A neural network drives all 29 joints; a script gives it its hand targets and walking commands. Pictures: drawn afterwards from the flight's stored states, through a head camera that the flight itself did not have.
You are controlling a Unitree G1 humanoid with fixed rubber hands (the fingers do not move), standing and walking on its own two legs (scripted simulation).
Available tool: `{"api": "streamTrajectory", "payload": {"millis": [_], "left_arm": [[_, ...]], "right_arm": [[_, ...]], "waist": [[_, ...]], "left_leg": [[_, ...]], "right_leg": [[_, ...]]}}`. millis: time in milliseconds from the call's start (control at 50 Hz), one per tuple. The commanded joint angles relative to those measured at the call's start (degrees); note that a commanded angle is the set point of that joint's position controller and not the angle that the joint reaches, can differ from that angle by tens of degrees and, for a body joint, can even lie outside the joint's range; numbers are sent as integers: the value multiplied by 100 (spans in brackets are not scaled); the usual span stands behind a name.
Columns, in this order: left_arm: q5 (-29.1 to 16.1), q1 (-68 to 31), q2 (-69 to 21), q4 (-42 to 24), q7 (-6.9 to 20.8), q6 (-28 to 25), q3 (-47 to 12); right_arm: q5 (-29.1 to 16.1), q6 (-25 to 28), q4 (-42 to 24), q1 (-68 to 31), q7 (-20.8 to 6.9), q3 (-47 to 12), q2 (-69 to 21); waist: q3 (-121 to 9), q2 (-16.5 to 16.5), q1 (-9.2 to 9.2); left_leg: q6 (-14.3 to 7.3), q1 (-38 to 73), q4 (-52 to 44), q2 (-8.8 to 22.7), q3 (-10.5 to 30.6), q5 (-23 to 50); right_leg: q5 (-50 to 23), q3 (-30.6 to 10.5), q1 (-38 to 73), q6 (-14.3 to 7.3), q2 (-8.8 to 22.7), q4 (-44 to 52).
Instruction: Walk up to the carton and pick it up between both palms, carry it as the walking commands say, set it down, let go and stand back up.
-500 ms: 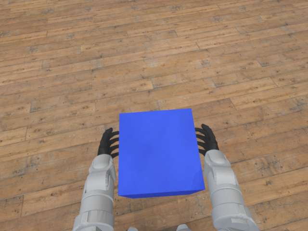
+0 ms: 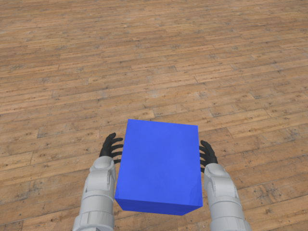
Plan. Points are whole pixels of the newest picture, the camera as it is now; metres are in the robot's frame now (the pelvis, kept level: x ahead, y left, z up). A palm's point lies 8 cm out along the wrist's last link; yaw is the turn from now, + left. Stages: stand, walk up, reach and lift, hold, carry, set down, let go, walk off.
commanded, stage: reach and lift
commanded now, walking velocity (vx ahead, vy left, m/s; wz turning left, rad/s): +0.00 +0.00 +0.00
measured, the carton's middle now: (157, 171) +0.33 +0.01 -0.07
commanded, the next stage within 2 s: hold in 1.58 s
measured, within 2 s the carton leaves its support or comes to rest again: neither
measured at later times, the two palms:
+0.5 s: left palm (96, 159) +0.30 +0.16 +0.06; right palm (211, 161) +0.30 -0.13 +0.05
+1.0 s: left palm (94, 158) +0.30 +0.16 +0.07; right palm (211, 159) +0.30 -0.13 +0.06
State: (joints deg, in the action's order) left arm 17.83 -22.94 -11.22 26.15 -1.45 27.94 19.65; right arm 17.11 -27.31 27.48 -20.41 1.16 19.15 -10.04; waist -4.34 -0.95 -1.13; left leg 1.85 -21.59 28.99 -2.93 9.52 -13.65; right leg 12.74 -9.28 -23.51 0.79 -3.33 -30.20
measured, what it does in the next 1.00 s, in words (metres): stands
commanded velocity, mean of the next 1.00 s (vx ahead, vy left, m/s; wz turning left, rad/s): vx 0.00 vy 0.00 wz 0.00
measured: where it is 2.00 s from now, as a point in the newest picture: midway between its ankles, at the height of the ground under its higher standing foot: outside the picture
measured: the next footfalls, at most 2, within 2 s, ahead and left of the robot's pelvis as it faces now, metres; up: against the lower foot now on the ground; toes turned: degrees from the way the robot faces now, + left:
none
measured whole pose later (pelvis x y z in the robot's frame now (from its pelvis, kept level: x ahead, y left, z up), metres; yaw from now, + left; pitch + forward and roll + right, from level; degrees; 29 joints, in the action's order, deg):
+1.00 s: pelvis +0.01 +0.00 +0.01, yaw +1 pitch -8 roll +0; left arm 18.4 -19.9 -10.1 18.1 0.1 42.9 15.6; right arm 17.9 -45.0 18.4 -18.9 1.1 13.5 -9.8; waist 0.4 -0.6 -1.4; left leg 1.0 -0.9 20.6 -1.9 9.2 -11.8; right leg 10.6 -7.9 -1.8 0.6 -2.3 -20.3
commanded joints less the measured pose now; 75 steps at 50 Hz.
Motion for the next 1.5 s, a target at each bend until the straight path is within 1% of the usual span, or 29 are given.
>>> {"api": "streamTrajectory", "payload": {"millis": [0, 80, 200, 340, 500, 640, 940, 1080, 1240, 1480], "left_arm": [[-999, -2135, -5791, 453, 1308, 83, -2905], [-1083, -2005, -5772, 415, 1317, 331, -2934], [-1250, -1969, -5744, 160, 1352, 698, -3091], [-1349, -2152, -5638, -124, 1420, 1070, -3179], [-1371, -2403, -5533, -251, 1487, 1291, -3144], [-1379, -2417, -5472, -297, 1518, 1392, -3123], [-1435, -2130, -5401, -544, 1544, 1467, -3203], [-1484, -2011, -5391, -662, 1558, 1467, -3284], [-1519, -1975, -5370, -722, 1581, 1460, -3329], [-1533, -2113, -5359, -692, 1623, 1431, -3333]], "right_arm": [[-1150, -51, -175, -3106, -1532, -3260, -5374], [-1226, -288, -409, -3028, -1493, -3337, -5347], [-1353, -648, -691, -2979, -1470, -3411, -5325], [-1456, -1011, -840, -3076, -1492, -3416, -5306], [-1528, -1230, -928, -3315, -1518, -3412, -5330], [-1555, -1335, -1020, -3366, -1509, -3423, -5327], [-1569, -1415, -1264, -3053, -1472, -3456, -5290], [-1594, -1420, -1369, -2912, -1468, -3507, -5306], [-1602, -1427, -1389, -2824, -1473, -3525, -5329], [-1598, -1436, -1291, -2873, -1494, -3499, -5402]], "waist": [[-1976, 134, -66], [-1700, 176, -77], [-1335, 128, -61], [-908, 55, -32], [-729, 45, -41], [-699, 62, -47], [-749, 40, -24], [-771, 30, -21], [-736, 31, -15], [-702, 45, -9]], "left_leg": [[-76, 933, -439, -300, -560, 1254], [-86, 1188, -604, -262, -519, 1324], [-69, 1533, -824, -237, -497, 1426], [-63, 1705, -1028, -233, -521, 1103], [-78, 1783, -1119, -220, -549, 773], [-79, 1868, -1139, -212, -553, 790], [-40, 2076, -1134, -228, -533, 1275], [-29, 2118, -1129, -234, -530, 1395], [-34, 2073, -1133, -238, -544, 1323], [-66, 1916, -1137, -235, -580, 1009]], "right_leg": [[-1120, 540, 1481, 8, -232, 462], [-1076, 544, 1698, 20, -230, 651], [-1074, 561, 2009, 39, -228, 902], [-788, 590, 2207, 38, -206, 1114], [-525, 599, 2331, 29, -179, 1206], [-550, 599, 2402, 26, -178, 1239], [-970, 591, 2516, 31, -208, 1263], [-1058, 590, 2518, 32, -224, 1261], [-1007, 595, 2492, 29, -228, 1262], [-783, 602, 2452, 26, -213, 1255]]}}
